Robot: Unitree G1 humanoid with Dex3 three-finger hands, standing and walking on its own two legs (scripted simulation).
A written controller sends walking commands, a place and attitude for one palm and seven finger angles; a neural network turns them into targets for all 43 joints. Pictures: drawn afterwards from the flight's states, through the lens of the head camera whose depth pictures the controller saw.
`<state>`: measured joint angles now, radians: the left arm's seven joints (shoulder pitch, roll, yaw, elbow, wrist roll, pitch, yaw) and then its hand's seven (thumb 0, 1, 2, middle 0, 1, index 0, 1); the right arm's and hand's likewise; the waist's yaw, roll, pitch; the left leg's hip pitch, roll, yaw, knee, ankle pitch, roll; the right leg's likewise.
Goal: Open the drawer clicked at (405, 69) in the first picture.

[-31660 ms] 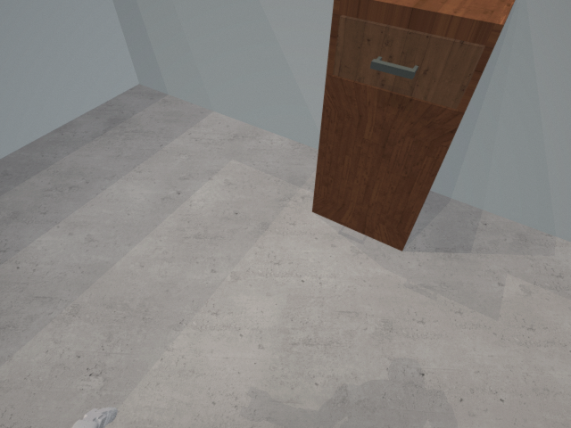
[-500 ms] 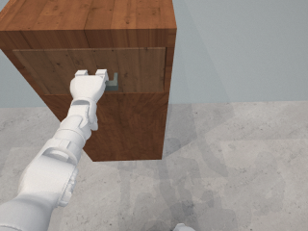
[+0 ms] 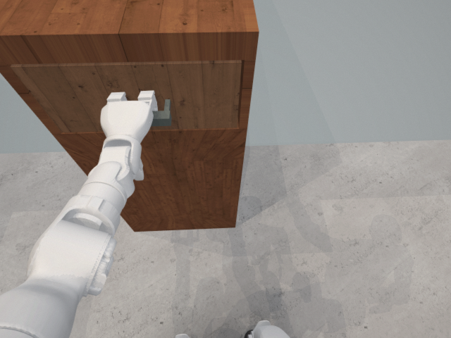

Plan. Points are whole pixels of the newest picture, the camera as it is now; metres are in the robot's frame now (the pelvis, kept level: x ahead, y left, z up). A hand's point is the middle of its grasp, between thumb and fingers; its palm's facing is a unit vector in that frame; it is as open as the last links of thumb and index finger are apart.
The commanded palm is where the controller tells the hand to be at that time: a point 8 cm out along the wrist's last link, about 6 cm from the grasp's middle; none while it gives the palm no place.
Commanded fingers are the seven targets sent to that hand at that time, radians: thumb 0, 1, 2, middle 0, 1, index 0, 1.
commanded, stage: close the thumb around the handle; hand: left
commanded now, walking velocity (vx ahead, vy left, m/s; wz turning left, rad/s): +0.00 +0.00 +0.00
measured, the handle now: (138, 111) +0.54 +0.14 +0.05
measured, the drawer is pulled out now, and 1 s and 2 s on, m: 0.00 0.01 0.06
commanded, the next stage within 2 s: pull the drawer open in 0.60 s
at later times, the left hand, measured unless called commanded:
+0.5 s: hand (135, 137) +0.49 +0.15 +0.03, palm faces -0.02 -0.01 -1.00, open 5.9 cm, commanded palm +0.47 +0.16 +0.08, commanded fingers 0.00 0.90 0.90 -0.40 -1.35 -0.40 -1.35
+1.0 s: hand (135, 140) +0.49 +0.15 +0.03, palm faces -0.02 -0.04 -1.00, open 5.3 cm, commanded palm +0.44 +0.16 +0.08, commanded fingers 0.00 0.90 0.90 -0.40 -1.35 -0.40 -1.35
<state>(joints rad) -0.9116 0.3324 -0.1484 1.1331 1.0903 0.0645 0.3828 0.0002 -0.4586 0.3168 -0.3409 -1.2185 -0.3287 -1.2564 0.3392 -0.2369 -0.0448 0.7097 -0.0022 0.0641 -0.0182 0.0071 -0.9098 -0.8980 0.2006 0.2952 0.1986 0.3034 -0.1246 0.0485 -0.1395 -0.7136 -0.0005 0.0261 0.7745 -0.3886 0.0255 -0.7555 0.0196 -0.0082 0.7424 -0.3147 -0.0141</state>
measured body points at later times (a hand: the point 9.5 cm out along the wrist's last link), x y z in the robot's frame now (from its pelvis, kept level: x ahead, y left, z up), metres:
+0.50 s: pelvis +0.01 +0.00 +0.00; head +0.10 -0.01 +0.44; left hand +0.49 +0.15 +0.08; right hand +0.03 -0.26 -0.13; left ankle -0.02 +0.10 -0.71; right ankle +0.01 -0.11 -0.71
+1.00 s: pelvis +0.03 +0.00 +0.01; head +0.11 -0.01 +0.45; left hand +0.48 +0.15 +0.08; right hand +0.06 -0.27 -0.13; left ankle -0.02 +0.10 -0.70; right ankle +0.01 -0.11 -0.71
